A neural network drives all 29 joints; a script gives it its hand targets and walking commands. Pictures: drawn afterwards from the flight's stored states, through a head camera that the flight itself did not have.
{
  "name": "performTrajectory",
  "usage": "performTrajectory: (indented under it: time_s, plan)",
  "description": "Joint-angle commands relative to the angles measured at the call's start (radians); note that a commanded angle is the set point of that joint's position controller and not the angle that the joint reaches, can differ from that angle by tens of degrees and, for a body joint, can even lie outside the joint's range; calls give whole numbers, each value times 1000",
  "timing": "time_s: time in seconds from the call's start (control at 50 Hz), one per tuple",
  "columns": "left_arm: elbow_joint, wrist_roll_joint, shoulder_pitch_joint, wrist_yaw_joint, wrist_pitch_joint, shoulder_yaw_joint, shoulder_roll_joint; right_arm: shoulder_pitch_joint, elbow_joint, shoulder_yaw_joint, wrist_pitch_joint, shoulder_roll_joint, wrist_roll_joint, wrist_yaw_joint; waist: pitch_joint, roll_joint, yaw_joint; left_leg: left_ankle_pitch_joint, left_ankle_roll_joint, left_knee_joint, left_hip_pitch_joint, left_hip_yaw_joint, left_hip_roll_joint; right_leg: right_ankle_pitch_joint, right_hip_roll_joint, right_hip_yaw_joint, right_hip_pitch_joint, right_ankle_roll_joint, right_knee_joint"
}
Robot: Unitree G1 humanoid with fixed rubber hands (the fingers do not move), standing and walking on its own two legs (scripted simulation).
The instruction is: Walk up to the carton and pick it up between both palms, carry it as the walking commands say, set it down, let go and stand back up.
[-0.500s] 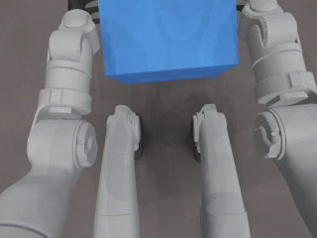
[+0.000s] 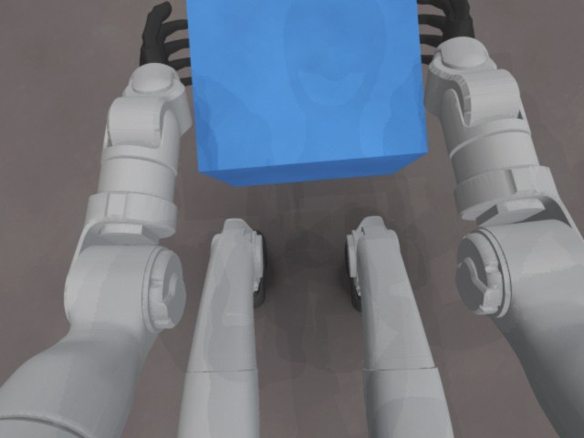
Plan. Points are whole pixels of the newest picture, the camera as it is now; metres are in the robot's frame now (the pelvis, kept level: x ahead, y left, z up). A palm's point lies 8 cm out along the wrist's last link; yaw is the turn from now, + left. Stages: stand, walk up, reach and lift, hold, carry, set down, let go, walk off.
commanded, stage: reach and lift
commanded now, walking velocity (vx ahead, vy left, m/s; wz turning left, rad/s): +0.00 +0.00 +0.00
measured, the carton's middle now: (303, 63) +0.55 +0.01 -0.13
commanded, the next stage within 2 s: none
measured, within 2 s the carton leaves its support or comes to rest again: neither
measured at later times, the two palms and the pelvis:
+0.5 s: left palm (130, 54) +0.48 +0.17 +0.03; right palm (493, 29) +0.49 -0.16 +0.03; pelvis +0.01 -0.01 +0.07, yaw +0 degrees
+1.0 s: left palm out of the picture +0.47 +0.17 +0.15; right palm out of the picture +0.49 -0.16 +0.16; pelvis +0.10 -0.01 +0.13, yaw +0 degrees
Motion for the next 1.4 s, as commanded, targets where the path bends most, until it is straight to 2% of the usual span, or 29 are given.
performTrajectory:
  time_s: [0.0,0.08,0.16,0.18,0.3,0.36,0.38,0.44,0.48,0.52,0.54,0.56,0.62,0.68,0.72,0.76,0.78,0.8,0.9,0.96,1.06,1.08,1.12,1.2,1.26,1.28,1.32,1.36,1.38]
  plan:
    - [-342,-178,-913,-493,-111,-402,-1201,-823,-346,389,-103,1270,235,577,-2560,14,74,-37,14,-239,729,69,-164,-69,132,-160,529,-46,-295]
    - [-374,-207,-881,-498,-110,-453,-1220,-768,-372,402,-103,1245,222,583,-2592,12,30,21,6,-267,827,55,-155,-16,133,-171,555,-50,-318]
    - [-390,-175,-869,-505,-100,-426,-1178,-772,-409,463,-82,1307,265,585,-2650,-23,125,34,24,-314,881,70,-160,-34,125,-135,690,-40,-367]
    - [-271,-163,-774,-520,-93,-402,-1209,-786,-381,428,-91,1297,247,587,-2518,-10,109,23,24,-330,827,68,-159,-33,117,-132,610,-35,-386]
    - [-411,-191,-883,-530,-102,-439,-1180,-730,-396,439,-80,1291,237,577,-2573,-4,78,82,22,-390,886,71,-154,48,113,-119,787,-33,-449]
    - [-314,-147,-699,-545,-103,-366,-1194,-749,-488,503,-85,1369,253,572,-2551,-80,159,145,41,-402,880,84,-173,82,114,-92,903,-17,-504]
    - [-308,-139,-708,-551,-101,-388,-1200,-680,-420,457,-79,1341,225,578,-2489,-42,116,160,39,-417,873,77,-165,118,112,-93,861,-17,-511]
    - [-253,-103,-663,-567,-106,-339,-1226,-674,-388,416,-88,1323,169,587,-2341,-24,119,78,38,-450,820,59,-161,41,94,-88,818,-33,-553]
    - [-403,-143,-717,-554,-105,-443,-1279,-655,-483,461,-99,1332,208,595,-2536,25,95,196,24,-461,987,46,-160,166,107,-101,913,-53,-536]
    - [-334,-134,-708,-565,-107,-402,-1274,-641,-407,415,-89,1347,166,598,-2400,-30,62,92,34,-505,936,32,-163,61,107,-106,859,-46,-589]
    - [-146,-57,-615,-568,-94,-296,-1252,-596,-253,319,-86,1322,118,609,-2155,2,96,4,35,-531,865,25,-144,-43,101,-113,677,-52,-597]
    - [-311,-90,-612,-562,-106,-403,-1323,-598,-421,427,-105,1351,182,622,-2377,46,105,132,23,-536,1016,36,-154,92,113,-115,820,-58,-607]
    - [-365,-105,-643,-561,-122,-432,-1339,-628,-442,441,-115,1366,193,629,-2335,6,95,170,25,-556,1054,16,-146,133,114,-113,843,-58,-627]
    - [-250,-37,-628,-568,-123,-345,-1317,-456,-172,275,-96,1357,68,639,-1986,46,45,18,19,-617,921,34,-139,0,108,-120,711,-66,-686]
    - [-171,-13,-505,-579,-117,-321,-1387,-468,-215,252,-110,1346,58,653,-1858,52,46,20,15,-638,916,28,-129,3,103,-125,679,-73,-705]
    - [-107,26,-341,-580,-114,-255,-1371,-440,-273,283,-121,1376,82,652,-1770,-23,126,143,36,-644,907,51,-131,97,101,-113,745,-53,-731]
    - [-105,87,-382,-571,-131,-145,-1275,-338,-85,181,-106,1356,2,653,-1518,-6,161,49,35,-659,782,66,-125,12,86,-87,665,-53,-746]
    - [-26,121,-252,-576,-92,-134,-1325,-218,-27,114,-81,1376,-36,657,-1401,-4,103,57,43,-707,844,59,-120,21,81,-105,658,-53,-796]
    - [-40,180,-168,-594,-82,-89,-1275,-50,90,12,-49,1319,-129,665,-1243,-7,91,-14,31,-763,845,80,-116,-54,73,-121,640,-46,-849]
    - [-104,161,-69,-589,-79,-135,-1275,16,0,107,-45,1374,-76,678,-1283,-15,141,259,41,-781,976,62,-120,188,86,-111,715,-37,-852]
    - [-333,8,-44,-603,-71,-360,-1326,34,-279,346,-52,1414,34,660,-1503,-28,114,509,30,-827,1141,35,-116,453,90,-81,977,-23,-902]
    - [-338,6,-48,-598,-62,-391,-1295,102,-241,300,-38,1391,9,657,-1444,-19,69,525,22,-849,1122,36,-121,486,100,-89,971,-25,-914]
    - [-413,-2,-28,-595,-42,-434,-1324,118,-330,357,-32,1405,23,656,-1453,45,76,551,11,-883,1183,25,-126,459,104,-85,1016,-32,-938]
    - [-265,7,23,-605,-1,-393,-1353,-31,-430,418,-23,1369,35,655,-1303,-11,93,373,25,-931,1142,16,-126,327,94,-86,1045,-32,-986]
    - [-252,12,7,-615,8,-386,-1362,29,-372,359,-5,1360,3,653,-1231,44,48,372,13,-944,1114,20,-119,331,97,-94,1020,-37,-1004]
    - [-310,30,-33,-604,6,-370,-1323,129,-185,277,23,1389,-32,668,-1173,47,58,344,14,-961,1130,15,-106,276,103,-99,953,-44,-1009]
    - [-325,12,38,-600,19,-412,-1352,128,-282,357,28,1425,13,679,-1280,6,90,424,20,-966,1222,17,-115,352,108,-96,1038,-41,-1018]
    - [-292,18,32,-612,46,-415,-1381,135,-295,313,34,1361,-5,678,-1224,90,57,461,1,-964,1201,34,-119,387,110,-88,1041,-49,-1038]
    - [-371,-20,-30,-612,42,-452,-1372,80,-342,356,40,1402,18,680,-1277,20,55,418,13,-988,1259,16,-110,365,116,-101,1091,-39,-1045]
